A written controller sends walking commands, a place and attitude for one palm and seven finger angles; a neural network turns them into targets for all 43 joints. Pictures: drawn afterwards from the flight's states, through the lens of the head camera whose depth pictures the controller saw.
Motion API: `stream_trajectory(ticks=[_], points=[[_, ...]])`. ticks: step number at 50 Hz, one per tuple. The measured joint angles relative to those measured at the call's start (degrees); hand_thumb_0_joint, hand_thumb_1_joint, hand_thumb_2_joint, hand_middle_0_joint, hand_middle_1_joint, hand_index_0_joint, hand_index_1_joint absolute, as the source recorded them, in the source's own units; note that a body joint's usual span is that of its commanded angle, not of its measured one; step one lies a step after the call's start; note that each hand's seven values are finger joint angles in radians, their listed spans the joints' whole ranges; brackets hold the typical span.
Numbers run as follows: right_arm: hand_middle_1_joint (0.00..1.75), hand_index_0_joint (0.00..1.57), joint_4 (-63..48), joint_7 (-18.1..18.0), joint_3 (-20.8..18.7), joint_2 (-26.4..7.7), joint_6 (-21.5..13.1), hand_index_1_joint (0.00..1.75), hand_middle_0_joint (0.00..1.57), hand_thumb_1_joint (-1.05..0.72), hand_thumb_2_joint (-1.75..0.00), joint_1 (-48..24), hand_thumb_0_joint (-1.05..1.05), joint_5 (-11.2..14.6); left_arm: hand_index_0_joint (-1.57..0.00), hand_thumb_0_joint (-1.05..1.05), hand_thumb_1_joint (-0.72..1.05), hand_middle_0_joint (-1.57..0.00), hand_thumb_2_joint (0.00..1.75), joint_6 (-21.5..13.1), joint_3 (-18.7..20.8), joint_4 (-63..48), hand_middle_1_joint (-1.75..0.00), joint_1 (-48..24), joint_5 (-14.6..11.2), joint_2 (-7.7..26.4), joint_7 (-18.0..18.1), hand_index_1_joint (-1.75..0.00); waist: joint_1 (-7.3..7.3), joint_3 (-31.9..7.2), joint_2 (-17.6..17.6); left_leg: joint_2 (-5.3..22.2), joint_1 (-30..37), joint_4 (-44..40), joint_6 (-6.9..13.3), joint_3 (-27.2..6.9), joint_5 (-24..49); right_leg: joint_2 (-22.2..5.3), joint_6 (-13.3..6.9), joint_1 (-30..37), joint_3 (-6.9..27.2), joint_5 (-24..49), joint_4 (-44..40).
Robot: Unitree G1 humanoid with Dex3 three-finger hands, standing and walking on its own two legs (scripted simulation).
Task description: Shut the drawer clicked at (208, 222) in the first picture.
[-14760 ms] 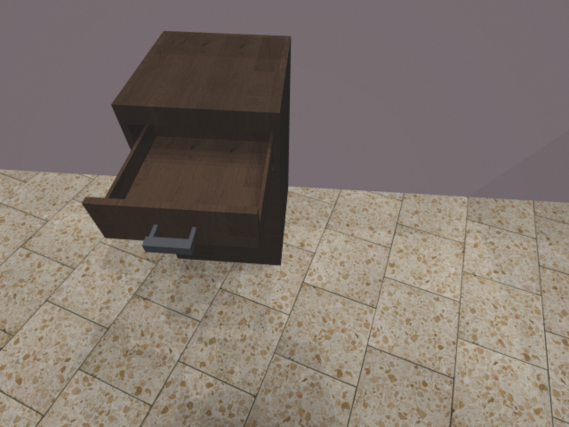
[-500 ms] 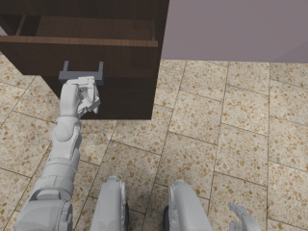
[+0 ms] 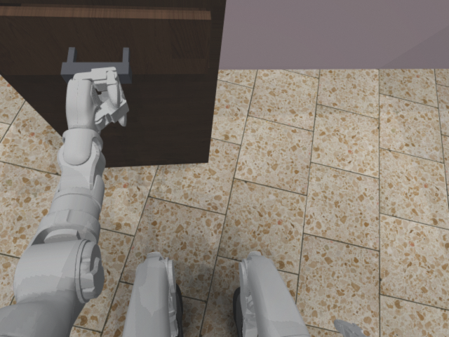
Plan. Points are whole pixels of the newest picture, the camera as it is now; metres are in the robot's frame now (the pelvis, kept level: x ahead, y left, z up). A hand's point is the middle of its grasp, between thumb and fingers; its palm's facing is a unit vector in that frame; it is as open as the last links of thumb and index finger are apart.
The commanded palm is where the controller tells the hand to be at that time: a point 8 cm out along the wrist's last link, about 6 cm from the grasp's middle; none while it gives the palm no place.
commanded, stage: push the drawer shut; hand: left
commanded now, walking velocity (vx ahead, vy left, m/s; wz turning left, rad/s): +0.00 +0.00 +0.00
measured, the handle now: (99, 63) +0.58 +0.19 +0.03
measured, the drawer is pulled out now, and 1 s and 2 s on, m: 0.02 0.00 0.00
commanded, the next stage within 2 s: pull the fist back off the drawer in 0.66 s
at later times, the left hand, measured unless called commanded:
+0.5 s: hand (117, 92) +0.53 +0.16 +0.02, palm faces +0.01 -1.00 -0.06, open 2.6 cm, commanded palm +0.55 +0.18 +0.03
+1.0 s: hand (115, 91) +0.53 +0.16 +0.02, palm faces -0.01 -1.00 -0.07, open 2.8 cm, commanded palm +0.55 +0.16 +0.03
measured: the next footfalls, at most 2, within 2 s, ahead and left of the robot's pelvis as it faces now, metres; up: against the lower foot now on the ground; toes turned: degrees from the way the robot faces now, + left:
none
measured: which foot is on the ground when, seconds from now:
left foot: down 0.00-1.00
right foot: down 0.00-1.00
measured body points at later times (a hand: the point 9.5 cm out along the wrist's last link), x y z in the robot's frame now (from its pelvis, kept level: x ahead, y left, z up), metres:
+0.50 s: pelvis -0.02 +0.00 -0.02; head +0.18 +0.04 +0.39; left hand +0.52 +0.21 +0.02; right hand +0.03 -0.27 -0.13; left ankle +0.07 +0.11 -0.55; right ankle +0.03 -0.12 -0.55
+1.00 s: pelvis -0.04 +0.01 -0.03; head +0.15 +0.07 +0.38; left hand +0.53 +0.22 +0.02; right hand -0.02 -0.25 -0.12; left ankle +0.07 +0.11 -0.55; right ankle +0.03 -0.12 -0.55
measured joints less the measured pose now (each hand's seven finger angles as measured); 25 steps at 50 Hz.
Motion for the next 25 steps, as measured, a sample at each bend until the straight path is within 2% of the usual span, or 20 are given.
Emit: stream_trajectory(ticks=[13,25], points=[[0.30,0.21,-0.2,0.1,1.0,0.0,0.8,0.30,0.20,-0.90,-0.90,0.4,0.00,-0.5,-1.40,-0.01,0.80,-1.40,0.91,-0.7,2.5,6.3,-1.60,-6.4,2.0,3.6,-1.1,-1.60,-1.44,0.4,-0.1,0.3,-2.3,1.4,0.0,-0.7,-0.1,0.4,-0.1,-2.0,-0.6,0.1,0.9],[0.30,0.21,0.8,-0.5,1.7,-0.4,0.1,0.30,0.20,-0.90,-0.90,0.2,0.00,-0.8,-1.40,-0.10,0.66,-1.40,0.95,1.2,1.2,9.3,-1.60,-11.8,3.0,6.6,-1.2,-1.60,-2.21,0.8,-0.7,-0.2,-6.3,3.7,-0.1,-2.3,1.0,0.0,-0.3,-5.1,-2.1,0.7,2.9]])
